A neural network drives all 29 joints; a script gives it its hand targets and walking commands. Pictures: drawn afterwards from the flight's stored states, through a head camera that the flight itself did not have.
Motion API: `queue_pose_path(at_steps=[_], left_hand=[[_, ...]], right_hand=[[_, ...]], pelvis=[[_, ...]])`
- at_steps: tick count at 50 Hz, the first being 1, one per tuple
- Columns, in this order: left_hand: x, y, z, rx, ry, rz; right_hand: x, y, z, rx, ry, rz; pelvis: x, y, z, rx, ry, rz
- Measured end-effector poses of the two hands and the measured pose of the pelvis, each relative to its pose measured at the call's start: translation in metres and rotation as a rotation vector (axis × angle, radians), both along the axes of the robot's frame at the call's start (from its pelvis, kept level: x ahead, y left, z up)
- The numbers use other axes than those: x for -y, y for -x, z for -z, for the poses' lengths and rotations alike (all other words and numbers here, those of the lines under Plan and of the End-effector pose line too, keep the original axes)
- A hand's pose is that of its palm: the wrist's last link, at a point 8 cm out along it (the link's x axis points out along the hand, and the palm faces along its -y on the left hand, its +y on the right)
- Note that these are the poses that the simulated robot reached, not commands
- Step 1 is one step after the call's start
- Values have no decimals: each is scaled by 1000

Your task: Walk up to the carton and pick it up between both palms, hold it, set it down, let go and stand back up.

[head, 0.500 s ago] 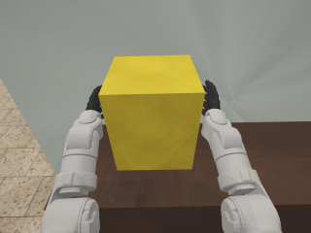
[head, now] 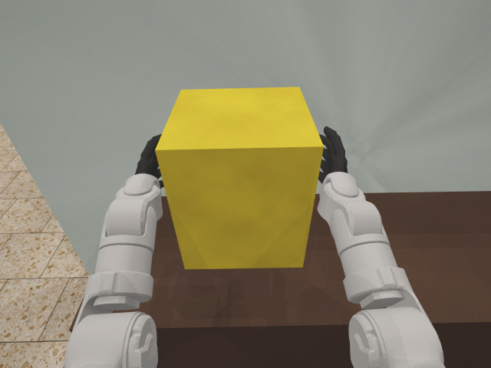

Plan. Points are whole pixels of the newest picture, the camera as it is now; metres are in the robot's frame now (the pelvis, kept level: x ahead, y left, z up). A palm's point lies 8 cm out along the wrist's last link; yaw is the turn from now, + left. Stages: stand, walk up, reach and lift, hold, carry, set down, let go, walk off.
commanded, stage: hold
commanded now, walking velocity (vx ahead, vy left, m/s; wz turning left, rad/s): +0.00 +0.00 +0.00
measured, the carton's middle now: (241, 178) +0.41 +0.00 +0.16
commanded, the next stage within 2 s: set down in 0.10 s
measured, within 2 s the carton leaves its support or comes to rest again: neither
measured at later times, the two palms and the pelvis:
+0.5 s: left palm (151, 182) +0.39 +0.15 +0.17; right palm (326, 183) +0.38 -0.15 +0.16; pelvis +0.00 +0.00 +0.00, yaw +0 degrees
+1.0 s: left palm (168, 190) +0.42 +0.14 +0.12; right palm (327, 207) +0.39 -0.16 +0.10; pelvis +0.03 +0.01 +0.00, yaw +0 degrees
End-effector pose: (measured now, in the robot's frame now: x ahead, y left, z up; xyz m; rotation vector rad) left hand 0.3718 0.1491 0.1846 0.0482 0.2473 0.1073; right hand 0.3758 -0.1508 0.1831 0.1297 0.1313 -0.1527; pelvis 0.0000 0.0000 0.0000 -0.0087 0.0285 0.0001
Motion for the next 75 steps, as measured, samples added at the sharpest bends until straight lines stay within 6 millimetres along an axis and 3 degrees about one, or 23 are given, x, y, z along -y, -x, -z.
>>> queue_pose_path(at_steps=[18,26,34,42,58,75], left_hand=[[5,-7,0,77,62,15],[-4,-20,22,91,72,14],[2,-41,41,82,56,47],[10,-51,60,52,12,98],[11,-51,66,54,8,112],[12,-57,93,22,25,125]], right_hand=[[4,2,-1,82,51,30],[-5,-7,26,101,86,38],[0,-17,55,93,76,77],[7,-14,80,66,21,124],[8,-10,84,66,64,131],[9,-11,106,32,111,140]], pelvis=[[0,0,0,15,0,0],[1,-4,-1,31,-1,-1],[-2,-17,-3,6,3,-1],[-7,-28,-4,-9,10,-1],[-8,-29,-4,-10,11,-2],[-10,-35,-4,-19,13,-2]])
